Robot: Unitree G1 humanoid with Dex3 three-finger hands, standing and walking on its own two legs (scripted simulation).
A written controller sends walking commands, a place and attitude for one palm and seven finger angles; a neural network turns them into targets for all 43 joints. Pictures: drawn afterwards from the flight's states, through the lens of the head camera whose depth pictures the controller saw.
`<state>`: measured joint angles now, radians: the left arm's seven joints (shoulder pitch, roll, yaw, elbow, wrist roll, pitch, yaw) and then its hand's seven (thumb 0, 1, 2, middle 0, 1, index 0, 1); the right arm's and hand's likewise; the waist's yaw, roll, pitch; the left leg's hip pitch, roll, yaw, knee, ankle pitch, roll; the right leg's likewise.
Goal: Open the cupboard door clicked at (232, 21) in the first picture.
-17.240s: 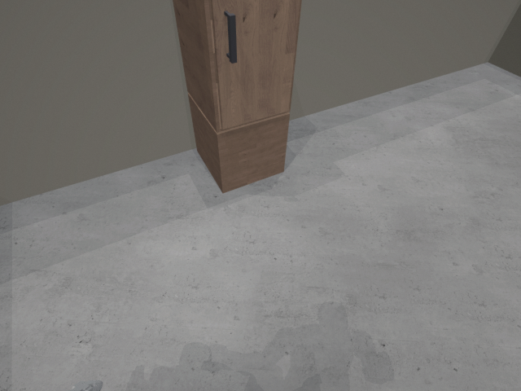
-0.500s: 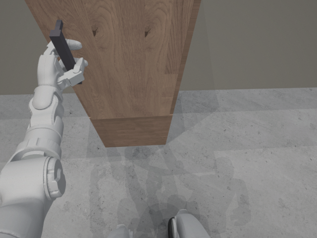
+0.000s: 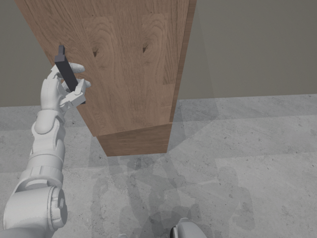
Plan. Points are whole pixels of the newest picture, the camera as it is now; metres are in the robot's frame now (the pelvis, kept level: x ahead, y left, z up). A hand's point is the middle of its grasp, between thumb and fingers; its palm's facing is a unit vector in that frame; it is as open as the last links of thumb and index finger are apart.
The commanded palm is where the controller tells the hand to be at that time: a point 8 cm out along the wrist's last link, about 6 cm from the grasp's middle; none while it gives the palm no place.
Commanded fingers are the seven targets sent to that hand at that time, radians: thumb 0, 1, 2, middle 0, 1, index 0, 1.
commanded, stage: pull the door open along its arc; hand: left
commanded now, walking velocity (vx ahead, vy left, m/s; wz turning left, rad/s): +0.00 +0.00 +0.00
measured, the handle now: (72, 77) +0.51 +0.20 +0.08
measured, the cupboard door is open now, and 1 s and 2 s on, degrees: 8 47 48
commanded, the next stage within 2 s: open thumb and fingers to let go in 0.76 s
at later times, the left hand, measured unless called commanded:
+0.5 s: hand (121, 144) +0.31 +0.06 +0.09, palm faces +0.34 -0.94 +0.03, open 6.3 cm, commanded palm +0.25 +0.14 +0.08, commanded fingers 0.00 0.90 0.90 -0.40 -1.35 -0.40 -1.35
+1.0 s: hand (133, 149) +0.30 +0.04 +0.08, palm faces +0.40 -0.91 -0.04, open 6.4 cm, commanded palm +0.26 +0.08 +0.08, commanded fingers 0.00 0.34 0.66 -0.36 -1.29 -0.36 -1.29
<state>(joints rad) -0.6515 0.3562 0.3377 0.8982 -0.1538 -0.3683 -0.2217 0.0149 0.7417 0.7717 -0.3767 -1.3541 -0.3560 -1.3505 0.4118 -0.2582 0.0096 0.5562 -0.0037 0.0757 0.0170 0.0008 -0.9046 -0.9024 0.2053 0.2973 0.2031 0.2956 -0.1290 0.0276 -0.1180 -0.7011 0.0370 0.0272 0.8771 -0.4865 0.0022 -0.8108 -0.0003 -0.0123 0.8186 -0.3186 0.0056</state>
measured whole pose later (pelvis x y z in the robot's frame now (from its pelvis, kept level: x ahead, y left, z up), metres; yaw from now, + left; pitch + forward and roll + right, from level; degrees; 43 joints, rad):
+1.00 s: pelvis +0.00 -0.05 +0.01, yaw +5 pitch +7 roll +1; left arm 0.06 -0.10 -0.23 0.07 0.08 -0.11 0.57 0.02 0.62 0.78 -0.34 -1.31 -0.35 -1.33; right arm 0.19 -0.19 -0.01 0.58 -0.07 0.02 0.00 0.01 -0.91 -0.90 0.20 0.30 0.20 0.30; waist -0.01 0.04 -0.10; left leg -0.46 0.03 -0.05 0.80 -0.47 -0.06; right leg -0.58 -0.02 -0.09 0.83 -0.38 -0.05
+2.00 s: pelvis -0.04 -0.01 +0.00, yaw +4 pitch +6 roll +0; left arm -0.12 0.05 -0.24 0.25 -0.05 -0.23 0.07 -0.01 -0.50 0.30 -0.22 -0.40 -0.15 -0.40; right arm 0.24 -0.21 0.03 0.55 -0.01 -0.03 -0.03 0.01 -0.90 -0.90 0.21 0.30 0.20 0.30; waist 0.01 0.03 -0.05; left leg -0.52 -0.02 -0.02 0.87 -0.44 0.00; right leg -0.62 -0.06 -0.05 0.84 -0.32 0.00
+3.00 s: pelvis -0.01 -0.01 -0.01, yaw +4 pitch +10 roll -1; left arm 0.53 0.15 -0.08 -0.33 -0.13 -0.23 -0.11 -0.01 -0.50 0.30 -0.15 -0.31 -0.15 -0.30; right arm 0.29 -0.23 0.02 0.41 0.01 -0.13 -0.03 0.01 -0.90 -0.90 0.21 0.30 0.20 0.30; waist 0.01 0.04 -0.10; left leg -0.61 0.01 -0.04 0.99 -0.55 -0.02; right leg -0.71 -0.04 -0.07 0.97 -0.43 -0.01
